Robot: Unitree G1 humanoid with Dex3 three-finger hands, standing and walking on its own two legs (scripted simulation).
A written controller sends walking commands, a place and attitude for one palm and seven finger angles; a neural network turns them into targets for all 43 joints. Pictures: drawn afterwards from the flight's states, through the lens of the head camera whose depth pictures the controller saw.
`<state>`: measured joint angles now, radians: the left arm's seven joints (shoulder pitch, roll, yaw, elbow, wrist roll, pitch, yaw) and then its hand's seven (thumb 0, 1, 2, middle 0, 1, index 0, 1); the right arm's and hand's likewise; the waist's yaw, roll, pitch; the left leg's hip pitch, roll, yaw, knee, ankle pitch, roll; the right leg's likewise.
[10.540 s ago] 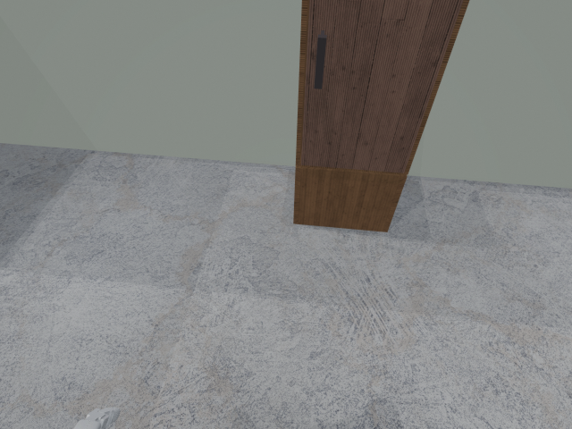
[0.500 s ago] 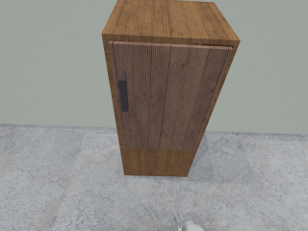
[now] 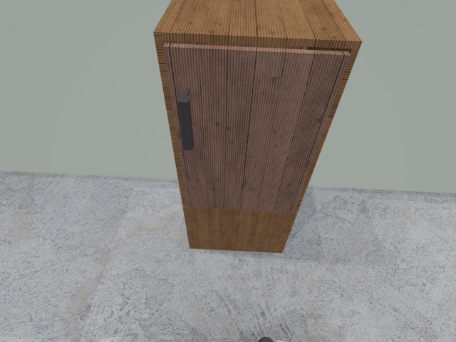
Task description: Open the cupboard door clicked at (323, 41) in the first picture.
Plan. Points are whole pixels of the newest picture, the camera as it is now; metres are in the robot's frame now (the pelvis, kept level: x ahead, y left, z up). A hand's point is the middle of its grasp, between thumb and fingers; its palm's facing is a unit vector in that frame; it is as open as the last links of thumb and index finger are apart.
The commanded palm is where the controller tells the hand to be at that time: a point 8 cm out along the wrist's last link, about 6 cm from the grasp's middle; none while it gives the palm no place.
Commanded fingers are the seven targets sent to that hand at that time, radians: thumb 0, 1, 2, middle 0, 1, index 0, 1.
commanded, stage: come to a stop and stand still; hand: left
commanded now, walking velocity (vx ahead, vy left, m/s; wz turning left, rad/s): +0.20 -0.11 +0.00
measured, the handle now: (187, 119) +0.60 +0.14 +0.05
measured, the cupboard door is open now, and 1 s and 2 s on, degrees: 0 0 0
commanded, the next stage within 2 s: look again from close up in 1.06 s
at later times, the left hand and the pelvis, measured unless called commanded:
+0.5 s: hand out of the picture -0.01 +0.17 -0.16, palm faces -0.03 -0.99 -0.16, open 7.4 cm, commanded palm none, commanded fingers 0.00 0.90 0.90 -0.20 -0.30 -0.20 -0.30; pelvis -0.03 +0.00 +0.02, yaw -1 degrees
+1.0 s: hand out of the picture -0.03 +0.09 -0.16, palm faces +0.07 -0.98 -0.19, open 7.3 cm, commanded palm none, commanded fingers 0.00 0.90 0.90 -0.20 -0.30 -0.20 -0.30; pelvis -0.01 -0.07 +0.02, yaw +1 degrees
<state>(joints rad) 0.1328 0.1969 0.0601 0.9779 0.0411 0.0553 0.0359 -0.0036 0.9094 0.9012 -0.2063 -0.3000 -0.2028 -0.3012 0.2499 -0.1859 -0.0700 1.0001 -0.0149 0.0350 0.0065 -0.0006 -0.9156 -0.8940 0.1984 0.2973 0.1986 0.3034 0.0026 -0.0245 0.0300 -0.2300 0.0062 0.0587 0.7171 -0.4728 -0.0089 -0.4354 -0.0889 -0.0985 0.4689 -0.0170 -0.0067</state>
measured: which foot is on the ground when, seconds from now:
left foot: up 0.00-0.00, down 0.02-1.00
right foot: down 0.00-0.02, up 0.04-0.54, down 0.56-1.00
